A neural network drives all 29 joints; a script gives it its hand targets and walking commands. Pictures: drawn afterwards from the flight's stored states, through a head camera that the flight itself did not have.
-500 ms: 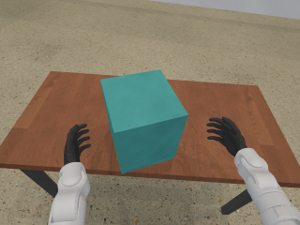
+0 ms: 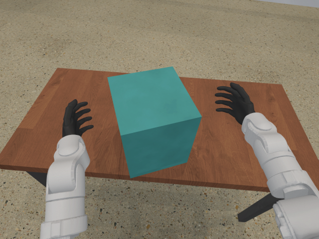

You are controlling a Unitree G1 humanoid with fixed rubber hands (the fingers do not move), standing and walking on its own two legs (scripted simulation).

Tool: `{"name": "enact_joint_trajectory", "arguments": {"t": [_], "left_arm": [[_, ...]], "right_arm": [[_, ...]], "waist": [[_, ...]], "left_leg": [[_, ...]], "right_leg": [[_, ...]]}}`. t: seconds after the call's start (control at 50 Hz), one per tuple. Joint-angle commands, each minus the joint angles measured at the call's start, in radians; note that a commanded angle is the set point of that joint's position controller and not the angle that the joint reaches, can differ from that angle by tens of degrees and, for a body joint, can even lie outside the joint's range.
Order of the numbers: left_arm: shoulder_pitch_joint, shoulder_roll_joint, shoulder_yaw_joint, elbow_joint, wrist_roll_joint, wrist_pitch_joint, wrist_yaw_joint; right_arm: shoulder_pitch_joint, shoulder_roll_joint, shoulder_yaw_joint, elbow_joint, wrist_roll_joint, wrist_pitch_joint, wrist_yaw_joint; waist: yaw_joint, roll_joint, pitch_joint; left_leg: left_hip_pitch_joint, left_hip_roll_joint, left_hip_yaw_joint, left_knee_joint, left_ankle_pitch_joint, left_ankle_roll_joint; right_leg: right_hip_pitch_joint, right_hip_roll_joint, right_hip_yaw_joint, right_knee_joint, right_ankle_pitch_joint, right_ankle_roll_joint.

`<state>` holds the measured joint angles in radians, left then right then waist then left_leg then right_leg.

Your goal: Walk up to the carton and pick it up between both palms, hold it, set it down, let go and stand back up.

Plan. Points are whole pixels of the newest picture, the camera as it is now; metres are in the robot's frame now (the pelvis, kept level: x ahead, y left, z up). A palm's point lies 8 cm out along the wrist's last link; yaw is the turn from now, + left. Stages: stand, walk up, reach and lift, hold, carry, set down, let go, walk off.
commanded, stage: reach and lift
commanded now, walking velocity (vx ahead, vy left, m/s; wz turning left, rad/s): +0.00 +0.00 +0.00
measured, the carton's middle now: (150, 123) +0.44 +0.08 -0.01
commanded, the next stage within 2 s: none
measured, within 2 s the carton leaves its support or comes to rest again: neither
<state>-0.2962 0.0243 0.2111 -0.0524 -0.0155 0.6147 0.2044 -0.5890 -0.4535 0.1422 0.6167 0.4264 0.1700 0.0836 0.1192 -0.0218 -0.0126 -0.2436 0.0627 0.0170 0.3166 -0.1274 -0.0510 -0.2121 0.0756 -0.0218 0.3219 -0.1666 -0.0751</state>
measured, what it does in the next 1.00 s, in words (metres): stands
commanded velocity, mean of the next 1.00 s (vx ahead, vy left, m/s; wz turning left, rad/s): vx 0.00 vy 0.00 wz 0.00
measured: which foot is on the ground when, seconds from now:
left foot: down 0.00-1.00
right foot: down 0.00-1.00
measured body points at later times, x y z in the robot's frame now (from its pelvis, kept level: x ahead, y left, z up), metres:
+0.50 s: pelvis +0.00 +0.00 +0.00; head +0.04 +0.01 +0.45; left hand +0.36 +0.27 +0.13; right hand +0.49 -0.13 +0.15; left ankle +0.02 +0.15 -0.75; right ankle +0.00 -0.07 -0.75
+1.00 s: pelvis +0.01 +0.01 +0.00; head +0.06 +0.01 +0.45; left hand +0.38 +0.27 +0.11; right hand +0.51 -0.11 +0.13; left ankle +0.02 +0.15 -0.75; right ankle +0.00 -0.07 -0.75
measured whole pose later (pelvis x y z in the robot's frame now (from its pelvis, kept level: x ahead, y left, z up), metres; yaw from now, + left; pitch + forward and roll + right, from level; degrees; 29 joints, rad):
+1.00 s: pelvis +0.01 +0.01 +0.00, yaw +1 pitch +8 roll +0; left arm -0.64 0.05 0.23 0.35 0.00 0.51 0.19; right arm -1.00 -0.43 0.11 1.06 0.38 0.14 0.11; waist 0.19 0.00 -0.04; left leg -0.34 0.05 0.00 0.33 -0.13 -0.04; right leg -0.28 0.07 -0.04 0.29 -0.15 -0.06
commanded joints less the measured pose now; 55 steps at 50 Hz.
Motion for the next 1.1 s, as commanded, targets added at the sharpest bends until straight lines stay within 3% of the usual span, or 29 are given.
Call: {"name": "enact_joint_trajectory", "arguments": {"t": [0.0,0.18,0.72,0.9,1.08], "left_arm": [[-0.341,0.084,0.007,-0.153,-0.006,-0.018,-0.001],[-0.484,0.121,0.023,-0.047,-0.022,0.004,-0.002],[-0.739,0.178,0.025,0.147,-0.026,-0.022,-0.002],[-0.709,0.127,0.015,0.228,0.007,-0.111,-0.011],[-0.705,0.074,0.006,0.317,0.046,-0.304,-0.003]], "right_arm": [[-0.408,-0.184,-0.072,-0.137,0.006,-0.019,-0.007],[-0.566,-0.183,-0.065,-0.029,0.015,0.021,0.001],[-0.861,-0.184,-0.045,0.217,0.009,0.029,0.018],[-0.823,-0.139,-0.058,0.3,-0.035,-0.035,0.023],[-0.8,-0.089,-0.113,0.339,-0.116,-0.182,0.027]], "waist": [[0.006,-0.036,-0.404],[0.03,-0.034,-0.452],[0.065,-0.037,-0.585],[0.064,-0.033,-0.556],[0.073,-0.033,-0.6]], "left_leg": [[0.07,-0.063,0.019,0.008,0.188,0.036],[0.046,-0.057,0.014,0.016,0.197,0.031],[0.027,-0.058,0.015,0.039,0.347,0.006],[0.034,-0.058,0.019,0.038,0.365,0.003],[0.01,-0.057,0.032,0.048,0.359,0.002]], "right_leg": [[0.198,-0.046,0.076,0.005,0.333,0.073],[0.191,-0.043,0.071,0.008,0.302,0.072],[0.263,-0.033,0.045,0.034,0.473,0.087],[0.253,-0.031,0.033,0.023,0.461,0.085],[0.218,-0.031,0.026,0.03,0.41,0.079]]}}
